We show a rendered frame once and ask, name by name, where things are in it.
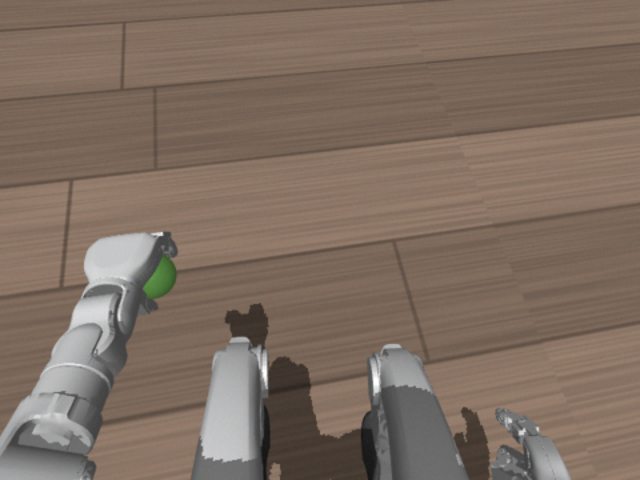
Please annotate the right robot foot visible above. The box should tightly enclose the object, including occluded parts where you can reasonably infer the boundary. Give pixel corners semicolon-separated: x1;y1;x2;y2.
361;411;377;480

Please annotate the left robot hand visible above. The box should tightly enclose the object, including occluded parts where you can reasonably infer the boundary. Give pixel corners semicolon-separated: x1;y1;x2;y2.
84;232;178;316

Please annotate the ball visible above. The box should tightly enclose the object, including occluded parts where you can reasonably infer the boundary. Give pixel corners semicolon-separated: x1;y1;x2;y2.
142;254;177;299

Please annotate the left robot arm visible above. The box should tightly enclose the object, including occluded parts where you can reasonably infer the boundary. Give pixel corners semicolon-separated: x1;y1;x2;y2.
0;278;141;480

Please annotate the right robot hand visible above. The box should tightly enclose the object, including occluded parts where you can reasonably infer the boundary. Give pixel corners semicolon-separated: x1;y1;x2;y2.
490;408;571;480

